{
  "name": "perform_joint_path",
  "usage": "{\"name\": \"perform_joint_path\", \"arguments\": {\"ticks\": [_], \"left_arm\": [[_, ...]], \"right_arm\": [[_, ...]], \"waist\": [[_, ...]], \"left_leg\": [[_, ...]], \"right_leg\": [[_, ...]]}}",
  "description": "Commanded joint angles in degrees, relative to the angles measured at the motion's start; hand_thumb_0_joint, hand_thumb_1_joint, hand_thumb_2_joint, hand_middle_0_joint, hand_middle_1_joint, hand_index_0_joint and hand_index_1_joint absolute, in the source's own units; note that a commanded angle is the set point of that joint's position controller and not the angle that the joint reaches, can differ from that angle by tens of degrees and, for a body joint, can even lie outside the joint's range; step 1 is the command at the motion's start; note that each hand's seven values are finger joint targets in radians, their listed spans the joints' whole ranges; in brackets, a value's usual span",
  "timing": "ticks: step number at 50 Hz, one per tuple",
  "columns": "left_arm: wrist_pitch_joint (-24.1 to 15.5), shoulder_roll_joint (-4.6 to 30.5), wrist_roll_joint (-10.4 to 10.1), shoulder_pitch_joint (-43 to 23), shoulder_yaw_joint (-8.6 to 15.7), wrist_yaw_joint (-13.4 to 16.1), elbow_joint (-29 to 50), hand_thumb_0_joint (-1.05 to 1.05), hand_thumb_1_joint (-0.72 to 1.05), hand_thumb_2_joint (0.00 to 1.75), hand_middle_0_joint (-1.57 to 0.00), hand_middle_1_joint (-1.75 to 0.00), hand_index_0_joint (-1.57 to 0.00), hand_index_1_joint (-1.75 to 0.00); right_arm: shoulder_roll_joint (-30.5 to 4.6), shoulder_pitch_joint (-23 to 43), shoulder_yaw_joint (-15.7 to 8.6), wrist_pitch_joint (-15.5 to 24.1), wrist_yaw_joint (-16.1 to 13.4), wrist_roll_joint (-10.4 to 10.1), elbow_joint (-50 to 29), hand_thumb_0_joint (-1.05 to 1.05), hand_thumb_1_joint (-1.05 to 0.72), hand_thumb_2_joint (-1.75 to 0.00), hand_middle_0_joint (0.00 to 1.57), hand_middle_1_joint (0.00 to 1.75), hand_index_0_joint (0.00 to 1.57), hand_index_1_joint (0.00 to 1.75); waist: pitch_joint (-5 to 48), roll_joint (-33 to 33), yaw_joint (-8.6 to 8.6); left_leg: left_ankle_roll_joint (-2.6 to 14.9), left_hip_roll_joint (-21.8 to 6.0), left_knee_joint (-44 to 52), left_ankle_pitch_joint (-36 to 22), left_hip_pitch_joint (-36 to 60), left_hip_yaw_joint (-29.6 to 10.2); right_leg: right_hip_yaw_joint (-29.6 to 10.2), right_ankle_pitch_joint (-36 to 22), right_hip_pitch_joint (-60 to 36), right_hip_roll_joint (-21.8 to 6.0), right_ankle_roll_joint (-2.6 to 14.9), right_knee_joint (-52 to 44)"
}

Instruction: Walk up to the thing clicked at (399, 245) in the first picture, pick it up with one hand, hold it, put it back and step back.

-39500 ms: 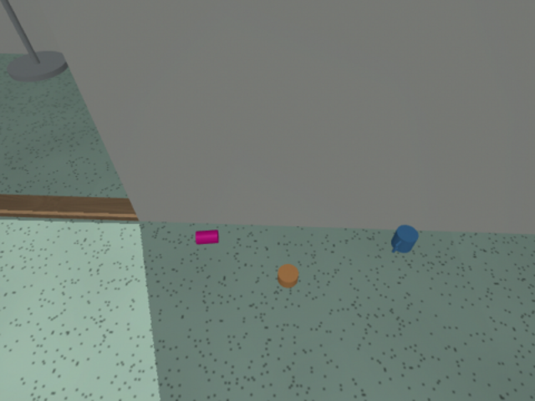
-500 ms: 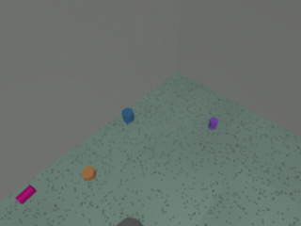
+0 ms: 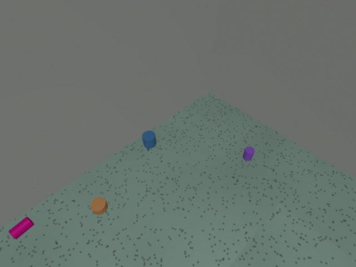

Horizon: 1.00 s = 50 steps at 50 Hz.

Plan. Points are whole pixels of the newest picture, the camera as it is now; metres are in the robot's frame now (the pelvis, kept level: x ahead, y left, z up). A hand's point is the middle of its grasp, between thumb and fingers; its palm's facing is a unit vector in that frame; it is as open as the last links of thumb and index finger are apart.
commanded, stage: step back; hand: left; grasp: from above
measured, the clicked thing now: (149, 141) +1.03 +0.25 -0.71
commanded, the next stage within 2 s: stand in 0.46 s
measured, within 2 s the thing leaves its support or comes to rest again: neither
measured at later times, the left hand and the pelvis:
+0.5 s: hand out of the picture +0.12 +0.30 -0.15, palm faces +0.01 -0.93 -0.37, open 7.4 cm; pelvis +0.05 +0.03 +0.00, yaw +0 degrees
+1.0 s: hand out of the picture +0.12 +0.28 -0.13, palm faces -0.02 -0.94 -0.35, open 7.4 cm; pelvis +0.04 +0.02 +0.02, yaw +0 degrees
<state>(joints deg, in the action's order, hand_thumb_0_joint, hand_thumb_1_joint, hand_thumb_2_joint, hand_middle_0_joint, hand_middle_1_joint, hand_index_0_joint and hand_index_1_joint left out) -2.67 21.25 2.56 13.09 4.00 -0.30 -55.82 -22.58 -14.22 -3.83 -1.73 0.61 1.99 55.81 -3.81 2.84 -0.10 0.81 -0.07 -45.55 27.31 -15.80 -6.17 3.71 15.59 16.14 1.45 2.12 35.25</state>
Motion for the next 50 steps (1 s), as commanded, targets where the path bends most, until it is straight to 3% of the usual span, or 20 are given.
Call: {"name": "perform_joint_path", "arguments": {"ticks": [1,2,4,7,9,11,13,14,15,16,17,19,21,22,23,25,31,38,47,50], "left_arm": [[-2.0,17.6,-0.4,-2.6,4.6,1.4,4.9,0.0,0.9,0.9,-0.2,-0.3,-0.2,-0.3],[-2.2,15.8,-0.8,-3.2,3.9,1.3,5.1,0.0,0.9,0.9,-0.2,-0.3,-0.2,-0.3],[-2.3,15.2,-1.1,-3.9,3.3,1.5,4.4,0.0,0.9,0.9,-0.2,-0.3,-0.2,-0.3],[-2.1,15.2,-0.9,-4.0,3.2,1.5,4.5,0.0,0.9,0.9,-0.2,-0.3,-0.2,-0.3],[-1.7,14.7,-1.4,-5.0,2.6,1.5,4.4,0.0,0.9,0.9,-0.2,-0.3,-0.2,-0.3],[-0.8,14.4,-2.1,-4.5,2.0,1.6,4.3,0.0,0.9,0.9,-0.2,-0.3,-0.2,-0.3],[0.0,13.3,-2.3,-4.6,1.5,1.7,4.7,0.0,0.9,0.9,-0.2,-0.3,-0.2,-0.3],[0.2,12.0,-2.5,-4.7,1.0,1.7,5.2,0.0,0.9,0.9,-0.2,-0.3,-0.2,-0.3],[0.8,10.5,-3.0,-3.7,0.6,1.7,5.1,0.0,0.9,0.9,-0.2,-0.3,-0.2,-0.3],[1.5,11.3,-3.4,-3.8,0.8,1.9,3.4,0.0,0.9,0.9,-0.2,-0.3,-0.2,-0.3],[1.7,11.6,-3.0,-3.0,0.6,1.9,2.2,0.0,0.9,0.9,-0.2,-0.3,-0.2,-0.3],[1.2,11.5,-2.3,-2.1,0.5,1.7,0.7,0.0,0.9,0.9,-0.2,-0.3,-0.2,-0.3],[0.7,13.5,-2.1,-2.7,1.0,1.7,0.1,0.0,0.9,0.9,-0.2,-0.3,-0.2,-0.3],[0.6,14.2,-2.3,-4.7,1.2,1.6,0.3,0.0,0.9,0.9,-0.2,-0.3,-0.2,-0.3],[0.7,11.5,-2.2,-5.4,-0.7,1.1,-1.4,0.0,0.9,0.9,-0.2,-0.3,-0.2,-0.3],[0.9,10.0,-2.5,-6.2,-1.3,0.7,-1.9,0.0,0.9,0.9,-0.2,-0.3,-0.2,-0.3],[0.3,11.7,-2.4,-8.4,-1.6,0.7,-4.0,0.0,0.9,0.9,-0.2,-0.3,-0.2,-0.3],[0.3,11.7,-2.2,-10.4,-1.9,0.6,-5.3,0.0,0.9,0.9,-0.2,-0.3,-0.2,-0.3],[0.0,11.6,-2.1,-10.3,-1.7,0.5,-6.0,0.0,0.9,0.9,-0.2,-0.3,-0.2,-0.3],[0.2,11.8,-2.1,-10.6,-1.6,0.5,-6.3,0.0,0.9,0.9,-0.2,-0.3,-0.2,-0.3]], "right_arm": [[-12.1,0.5,-2.5,2.3,-0.8,-0.6,-3.6,0.0,-0.9,-0.9,0.2,0.3,0.2,0.3],[-11.3,-0.2,-2.3,2.3,-0.7,-0.8,-2.9,0.0,-0.9,-0.9,0.2,0.3,0.2,0.3],[-10.1,-1.3,-2.1,2.2,-0.5,-0.6,-2.0,0.0,-0.9,-0.9,0.2,0.3,0.2,0.3],[-9.1,-0.3,-1.6,2.1,-0.4,-0.5,-2.1,0.0,-0.9,-0.9,0.2,0.3,0.2,0.3],[-8.1,0.9,-1.3,2.4,-0.5,-0.5,-1.9,0.0,-0.9,-0.9,0.2,0.3,0.2,0.3],[-7.6,1.2,-1.2,2.9,-0.9,-0.6,-1.3,0.0,-0.9,-0.9,0.2,0.3,0.2,0.3],[-8.7,0.8,-1.7,3.1,-1.4,-0.4,-0.4,0.0,-0.9,-0.9,0.2,0.3,0.2,0.3],[-11.2,1.0,-2.3,3.3,-1.7,-0.1,-0.4,0.0,-0.9,-0.9,0.2,0.3,0.2,0.3],[-13.3,4.1,-2.3,3.4,-1.8,-0.1,-1.3,0.0,-0.9,-0.9,0.2,0.3,0.2,0.3],[-15.1,6.8,-2.1,3.2,-1.6,-1.1,-1.8,0.0,-0.9,-0.9,0.2,0.3,0.2,0.3],[-14.5,9.9,-2.0,2.9,-1.5,-0.9,-1.8,0.0,-0.9,-0.9,0.2,0.3,0.2,0.3],[-12.6,11.7,-1.1,2.4,-1.4,-0.6,-1.3,0.0,-0.9,-0.9,0.2,0.3,0.2,0.3],[-10.6,12.3,-0.4,2.6,-1.5,-1.1,-1.2,0.0,-0.9,-0.9,0.2,0.3,0.2,0.3],[-9.8,11.2,-0.2,2.7,-1.5,-1.2,-0.4,0.0,-0.9,-0.9,0.2,0.3,0.2,0.3],[-9.9,8.5,0.4,3.1,-1.0,-1.6,0.8,0.0,-0.9,-0.9,0.2,0.3,0.2,0.3],[-11.5,10.7,0.3,3.8,-0.9,-1.1,1.7,0.0,-0.9,-0.9,0.2,0.3,0.2,0.3],[-10.0,12.2,0.8,4.3,-0.8,-1.6,3.1,0.0,-0.9,-0.9,0.2,0.3,0.2,0.3],[-8.7,14.0,1.2,3.5,-0.4,-1.7,4.0,0.0,-0.9,-0.9,0.2,0.3,0.2,0.3],[-9.3,14.4,1.0,3.8,-0.2,-1.5,5.1,0.0,-0.9,-0.9,0.2,0.3,0.2,0.3],[-9.1,13.0,1.3,3.6,-0.2,-1.4,5.9,0.0,-0.9,-0.9,0.2,0.3,0.2,0.3]], "waist": [[-4.3,-5.9,-1.44],[-3.2,-5.2,-0.85],[-1.0,-7.2,-0.55],[0.7,-10.7,-1.06],[2.7,-12.7,-0.89],[4.5,-12.2,-0.41],[6.1,-9.6,0.23],[8.2,-4.1,0.02],[9.6,1.1,-1.0],[9.2,3.9,-1.23],[7.4,5.1,-2.18],[7.0,4.4,-3.0],[7.5,2.0,-2.03],[7.5,1.1,-1.0],[7.0,2.2,0.31],[7.0,3.4,-0.64],[8.5,-1.7,-0.03],[3.8,-4.2,0.4],[5.3,-2.9,-0.1],[3.5,-3.2,0.12]], "left_leg": [[0.43,-1.5,-12.2,2.6,-16.3,-4.0],[0.11,-1.7,-10.8,0.1,-14.1,-4.5],[-0.5,-1.4,-8.6,-2.5,-10.5,-2.9],[-1.06,-1.7,-0.5,-3.1,-7.0,1.1],[-0.96,-1.6,5.8,-5.0,-3.0,5.1],[-0.63,0.2,13.8,-13.3,1.4,8.5],[0.89,-0.9,18.0,-26.2,6.4,6.8],[2.69,-6.1,17.1,-34.9,8.5,1.0],[6.66,-12.9,19.6,-34.1,7.7,-7.4],[11.11,-16.9,21.0,-28.6,0.2,-10.7],[11.27,-17.0,22.3,-23.0,-3.6,-10.0],[6.48,-12.3,19.6,-21.2,-1.8,-3.9],[3.0,-8.2,15.5,-24.8,-2.3,-0.3],[1.93,-6.9,15.8,-23.8,-0.9,0.7],[1.75,-7.0,20.4,-22.3,3.1,-0.6],[2.56,-10.1,23.2,-24.5,4.3,-3.5],[1.02,-8.4,22.0,-36.3,11.0,0.5],[0.14,-7.3,26.4,-22.3,10.5,1.5],[-0.57,-7.5,28.1,-23.1,10.9,1.7],[-0.76,-7.3,29.4,-19.0,8.2,1.4]], "right_leg": [[-32.7,16.8,-3.4,-23.3,11.74,-22.3],[-26.0,9.8,-3.3,-20.1,9.48,-21.0],[-18.8,0.3,-2.2,-17.0,7.7,-18.1],[-14.3,-11.0,-2.5,-17.0,8.03,-14.7],[-10.5,-23.7,-3.3,-16.1,6.95,-10.6],[-7.3,-32.2,-4.2,-13.2,4.82,-3.8],[-6.0,-29.3,-2.6,-10.8,2.06,1.3],[-4.7,-23.0,-0.6,-8.5,0.68,4.2],[-3.7,-10.6,1.2,-4.2,-1.14,7.1],[-2.6,4.5,-3.8,-2.4,-1.07,7.2],[-3.1,10.0,-6.8,-2.8,-0.76,6.2],[-4.6,2.2,-7.1,-4.2,-0.25,-4.0],[-8.4,-11.4,-8.7,-6.8,0.3,-5.7],[-10.5,-11.8,-7.1,-8.3,1.02,-6.1],[-9.3,-8.9,-5.5,-8.3,0.29,-7.3],[-6.8,-6.3,-7.1,-5.9,-1.04,-7.6],[-7.3,-18.2,-9.3,-8.2,-1.17,-12.4],[-8.3,-7.7,-6.3,-8.7,-1.41,-19.0],[-8.5,-8.7,-8.3,-9.1,-1.43,-20.3],[-8.4,-4.4,-8.4,-8.7,-1.56,-20.8]]}}
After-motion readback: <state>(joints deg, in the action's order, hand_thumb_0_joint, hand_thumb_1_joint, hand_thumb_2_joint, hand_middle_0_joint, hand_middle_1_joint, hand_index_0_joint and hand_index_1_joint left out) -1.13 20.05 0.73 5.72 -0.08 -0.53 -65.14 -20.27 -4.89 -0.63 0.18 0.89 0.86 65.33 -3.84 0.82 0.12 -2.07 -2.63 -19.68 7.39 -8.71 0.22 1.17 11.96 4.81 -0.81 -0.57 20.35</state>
